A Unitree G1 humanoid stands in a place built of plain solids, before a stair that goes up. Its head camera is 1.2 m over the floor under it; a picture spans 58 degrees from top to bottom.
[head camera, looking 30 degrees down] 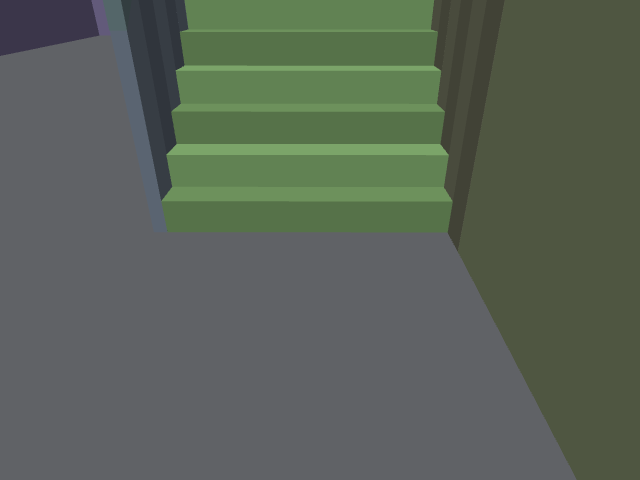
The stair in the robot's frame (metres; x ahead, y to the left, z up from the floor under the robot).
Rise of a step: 0.20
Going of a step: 0.20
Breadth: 1.60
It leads straight ahead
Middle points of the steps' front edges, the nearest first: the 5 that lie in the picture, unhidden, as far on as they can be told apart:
2.16 0.07 0.20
2.37 0.07 0.39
2.57 0.07 0.59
2.77 0.07 0.78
2.97 0.07 0.98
